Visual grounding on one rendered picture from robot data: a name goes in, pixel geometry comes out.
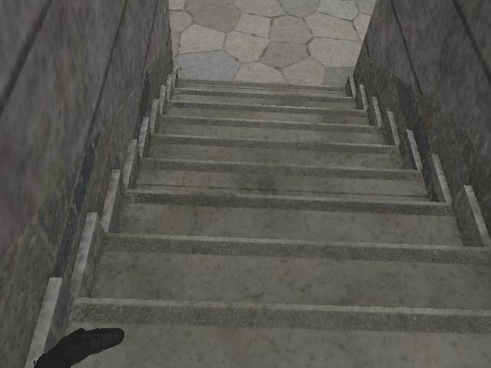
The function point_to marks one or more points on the stairs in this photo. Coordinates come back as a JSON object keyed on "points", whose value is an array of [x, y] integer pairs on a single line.
{"points": [[277, 193]]}

